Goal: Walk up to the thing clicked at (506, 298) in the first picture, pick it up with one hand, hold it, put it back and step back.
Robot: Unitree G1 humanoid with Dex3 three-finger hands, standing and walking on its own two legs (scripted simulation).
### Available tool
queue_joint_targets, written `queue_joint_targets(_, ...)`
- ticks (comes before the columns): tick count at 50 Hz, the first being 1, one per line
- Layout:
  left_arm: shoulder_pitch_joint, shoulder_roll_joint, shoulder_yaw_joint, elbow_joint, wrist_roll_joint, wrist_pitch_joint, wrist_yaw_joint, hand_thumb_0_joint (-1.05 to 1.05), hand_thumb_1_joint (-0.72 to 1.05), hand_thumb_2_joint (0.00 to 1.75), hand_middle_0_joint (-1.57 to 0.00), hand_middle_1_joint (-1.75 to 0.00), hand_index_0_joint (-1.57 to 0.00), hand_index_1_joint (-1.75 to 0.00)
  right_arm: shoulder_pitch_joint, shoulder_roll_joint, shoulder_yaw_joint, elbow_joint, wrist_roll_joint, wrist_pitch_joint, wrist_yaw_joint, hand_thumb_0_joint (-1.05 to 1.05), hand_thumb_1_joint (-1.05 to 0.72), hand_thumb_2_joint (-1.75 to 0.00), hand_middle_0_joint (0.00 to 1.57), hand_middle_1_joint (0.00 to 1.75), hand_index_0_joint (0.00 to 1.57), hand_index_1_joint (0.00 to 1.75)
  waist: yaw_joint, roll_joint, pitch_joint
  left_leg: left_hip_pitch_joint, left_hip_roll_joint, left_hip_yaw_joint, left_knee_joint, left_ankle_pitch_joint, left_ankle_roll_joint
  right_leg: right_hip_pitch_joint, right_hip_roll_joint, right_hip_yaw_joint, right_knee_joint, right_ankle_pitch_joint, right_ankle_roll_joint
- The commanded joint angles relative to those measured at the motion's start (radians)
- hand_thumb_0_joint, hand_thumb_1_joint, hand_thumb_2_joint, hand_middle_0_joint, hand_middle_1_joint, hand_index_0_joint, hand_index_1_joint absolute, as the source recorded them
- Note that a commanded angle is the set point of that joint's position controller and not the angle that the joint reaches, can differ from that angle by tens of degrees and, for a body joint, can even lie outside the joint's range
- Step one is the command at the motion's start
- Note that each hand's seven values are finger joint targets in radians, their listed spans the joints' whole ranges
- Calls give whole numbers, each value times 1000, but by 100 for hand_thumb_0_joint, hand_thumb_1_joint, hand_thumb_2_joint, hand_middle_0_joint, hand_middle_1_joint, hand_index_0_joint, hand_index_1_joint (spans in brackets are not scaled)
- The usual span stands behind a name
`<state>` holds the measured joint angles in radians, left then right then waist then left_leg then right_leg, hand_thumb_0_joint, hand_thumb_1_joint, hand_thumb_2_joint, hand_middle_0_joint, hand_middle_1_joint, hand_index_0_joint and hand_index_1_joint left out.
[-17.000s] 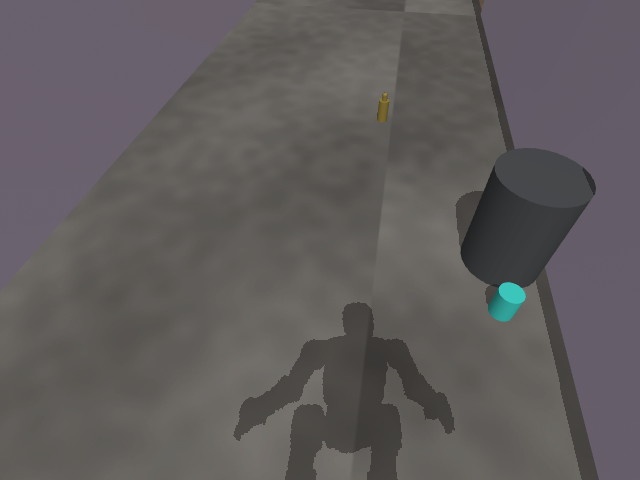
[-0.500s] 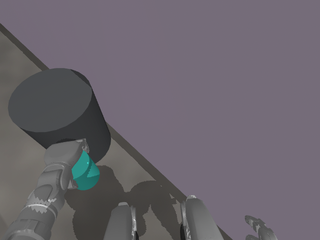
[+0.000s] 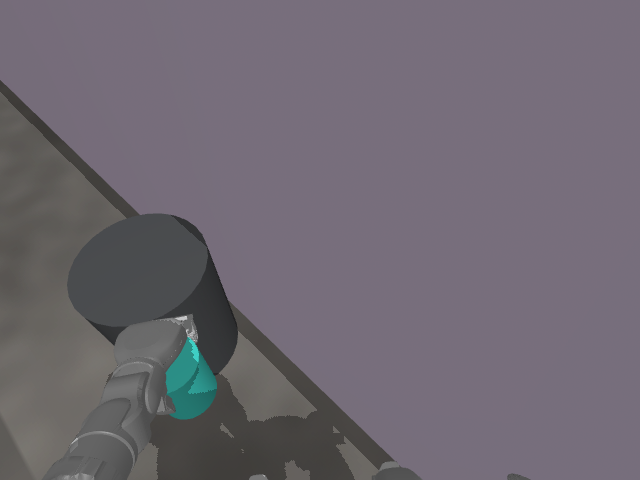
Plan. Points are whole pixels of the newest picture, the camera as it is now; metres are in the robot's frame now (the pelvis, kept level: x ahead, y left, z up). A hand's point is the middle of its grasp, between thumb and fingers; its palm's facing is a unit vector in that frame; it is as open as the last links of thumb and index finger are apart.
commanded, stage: lift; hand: left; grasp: from above
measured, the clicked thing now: (179, 377) +0.32 +0.21 -0.14
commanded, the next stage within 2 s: hold in 0.12 s
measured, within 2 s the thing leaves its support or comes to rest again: neither
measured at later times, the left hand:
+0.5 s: hand (152, 351) +0.32 +0.22 -0.04, palm faces -0.46 -0.05 -0.88, open 11.5 cm
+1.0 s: hand (149, 348) +0.32 +0.21 -0.02, palm faces -0.47 -0.04 -0.88, open 11.5 cm
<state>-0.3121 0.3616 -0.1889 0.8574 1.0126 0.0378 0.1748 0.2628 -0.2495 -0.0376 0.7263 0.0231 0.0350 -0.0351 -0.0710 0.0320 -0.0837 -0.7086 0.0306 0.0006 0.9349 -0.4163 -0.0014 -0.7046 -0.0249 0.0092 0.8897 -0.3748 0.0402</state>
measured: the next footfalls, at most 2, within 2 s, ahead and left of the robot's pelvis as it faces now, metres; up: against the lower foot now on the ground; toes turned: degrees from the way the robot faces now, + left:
none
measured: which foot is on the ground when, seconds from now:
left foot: down 0.00-1.00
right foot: down 0.00-1.00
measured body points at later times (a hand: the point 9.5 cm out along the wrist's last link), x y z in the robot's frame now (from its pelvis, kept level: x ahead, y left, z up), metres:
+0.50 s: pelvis +0.02 +0.00 +0.03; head +0.05 -0.01 +0.48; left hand +0.34 +0.22 +0.01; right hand +0.09 -0.26 -0.10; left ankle +0.03 +0.12 -0.69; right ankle +0.04 -0.15 -0.69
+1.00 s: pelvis +0.02 +0.00 +0.04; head +0.03 -0.02 +0.49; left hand +0.34 +0.21 +0.03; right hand +0.09 -0.26 -0.09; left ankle +0.03 +0.12 -0.69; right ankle +0.04 -0.15 -0.69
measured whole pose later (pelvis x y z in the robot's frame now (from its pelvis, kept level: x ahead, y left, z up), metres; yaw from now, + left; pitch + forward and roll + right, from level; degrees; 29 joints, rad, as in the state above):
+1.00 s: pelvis +0.02 +0.00 +0.04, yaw -1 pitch +3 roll +0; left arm -0.27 0.37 -0.21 0.76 1.02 0.01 0.04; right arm 0.27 -0.25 -0.05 0.75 0.03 0.06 -0.02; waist -0.03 0.05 -0.02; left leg -0.35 0.02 0.03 0.60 -0.30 0.00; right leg -0.37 -0.03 0.03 0.58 -0.26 0.04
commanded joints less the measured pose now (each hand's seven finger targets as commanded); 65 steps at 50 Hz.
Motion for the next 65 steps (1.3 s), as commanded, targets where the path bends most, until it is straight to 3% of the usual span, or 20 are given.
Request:
queue_joint_targets(1, -327, 196, 68, -200, -4, 5, 47, 0, 39, 122, -86, -95, -83, -98, 7, -143, -49, -95, 3, -34, -12, 0, -91, -90, 20, 30, 20, 30, 11, 18, -305, 273, -37, -4, -204, 211, 1, 169, 42, -22, -192, 171, -43)
queue_joint_targets(4, -355, 223, 84, -212, -9, -1, 39, 0, 42, 121, -88, -96, -85, -99, -1, -149, -53, -100, 5, -33, -13, 0, -91, -90, 20, 30, 20, 30, 17, 13, -290, 297, -38, 1, -232, 217, 2, 198, 42, -20, -224, 177, -42)
queue_joint_targets(9, -342, 194, 65, -220, -9, -8, 24, 0, 41, 122, -86, -99, -84, -102, -21, -141, -53, -102, 7, -34, -11, 0, -91, -90, 20, 30, 20, 30, 23, 7, -277, 340, -38, -4, -277, 233, -3, 236, 48, -24, -257, 180, -43)
queue_joint_targets(16, -360, 237, 81, -258, 6, -17, 6, 0, 47, 119, -89, -96, -88, -98, -27, -157, -64, -97, 12, -35, -15, 0, -91, -90, 20, 30, 20, 30, 32, 16, -281, 418, -39, 7, -315, 312, -6, 289, 49, -24, -293, 249, -46)
queue_joint_targets(19, -371, 207, 65, -264, -2, -19, -1, 0, 48, 120, -89, -99, -88, -100, -33, -151, -60, -99, 12, -38, -12, 0, -90, -90, 20, 30, 20, 30, 28, 14, -254, 423, -39, 9, -336, 301, -6, 294, 49, -21, -310, 242, -45)
queue_joint_targets(22, -353, 228, 82, -255, -4, -17, -6, 0, 50, 120, -90, -98, -89, -99, -30, -158, -65, -97, 11, -43, -10, 0, -90, -90, 20, 30, 20, 30, 37, 7, -270, 442, -40, 12, -345, 325, -8, 333, 48, -23, -321, 260, -44)
queue_joint_targets(26, -345, 202, 61, -250, 0, -18, -25, 0, 50, 121, -90, -100, -89, -101, -24, -158, -66, -98, 11, -43, -6, 0, -90, -90, 20, 30, 20, 30, 29, -8, -249, 458, -35, 11, -356, 366, -8, 342, 52, -27, -327, 294, -44)
queue_joint_targets(27, -338, 223, 78, -253, 0, -19, -27, 0, 51, 122, -91, -100, -90, -101, -28, -161, -68, -100, 13, -43, -5, 0, -90, -90, 20, 30, 20, 30, 43, 0, -245, 459, -35, 14, -362, 368, -9, 347, 52, -26, -331, 295, -46)
queue_joint_targets(31, -340, 219, 72, -267, -3, -24, -53, 0, 53, 121, -92, -99, -92, -100, -30, -163, -69, -106, 11, -44, -1, 0, -90, -90, 20, 30, 20, 30, 41, -1, -243, 473, -32, 14, -372, 381, -9, 367, 54, -28, -341, 302, -46)
queue_joint_targets(33, -335, 238, 90, -277, -6, -27, -56, 0, 52, 123, -93, -99, -91, -101, -43, -164, -68, -119, 12, -43, 0, 0, -90, -90, 20, 30, 20, 30, 52, 12, -234, 476, -33, 16, -386, 366, -10, 372, 53, -28, -349, 290, -47)
queue_joint_targets(34, -349, 218, 71, -287, -2, -27, -60, 0, 51, 123, -92, -99, -91, -101, -40, -161, -66, -120, 11, -42, 1, 0, -91, -90, 20, 30, 20, 30, 45, 11, -234, 479, -33, 15, -388, 364, -9, 370, 52, -28, -355, 289, -47)
queue_joint_targets(38, -350, 234, 85, -318, 1, -27, -60, 0, 52, 124, -94, -99, -92, -101, -59, -156, -61, -132, 11, -41, 2, 0, -91, -90, 20, 30, 20, 30, 55, 3, -225, 476, -41, 23, -402, 334, -2, 390, 47, -20, -376, 273, -44)
queue_joint_targets(39, -347, 225, 80, -315, 2, -28, -64, 0, 53, 123, -94, -98, -92, -100, -58, -159, -63, -132, 11, -41, 2, 0, -90, -90, 20, 30, 20, 30, 44, -15, -232, 482, -41, 24, -399, 340, 1, 391, 48, -19, -375, 282, -42)
queue_joint_targets(43, -351, 250, 98, -334, 4, -26, -72, 0, 52, 127, -93, -100, -91, -102, -56, -160, -64, -124, 11, -38, 0, 0, -91, -90, 20, 30, 20, 30, 52, 6, -245, 498, -39, 24, -401, 382, -2, 409, 49, -20, -374, 314, -43)
queue_joint_targets(47, -352, 241, 90, -338, 6, -28, -84, 0, 50, 122, -91, -99, -89, -101, -59, -159, -64, -125, 13, -35, -1, 0, -91, -90, 20, 30, 20, 30, 49, 6, -238, 514, -35, 23, -413, 380, -2, 404, 49, -21, -383, 313, -45)
queue_joint_targets(54, -337, 240, 93, -355, -2, -31, -100, 0, 49, 123, -90, -99, -89, -101, -85, -156, -57, -141, 12, -38, 0, 0, -90, -90, 20, 30, 20, 30, 55, 7, -195, 500, -37, 22, -444, 288, 2, 407, 46, -20, -412, 231, -43)
queue_joint_targets(65, -346, 241, 91, -389, -5, -33, -116, 0, 50, 121, -91, -100, -90, -101, -104, -154, -52, -148, 15, -44, -6, 0, -91, -90, 20, 30, 20, 30, 61, -22, -205, 521, -36, 19, -460, 295, 5, 435, 44, -21, -429, 238, -42)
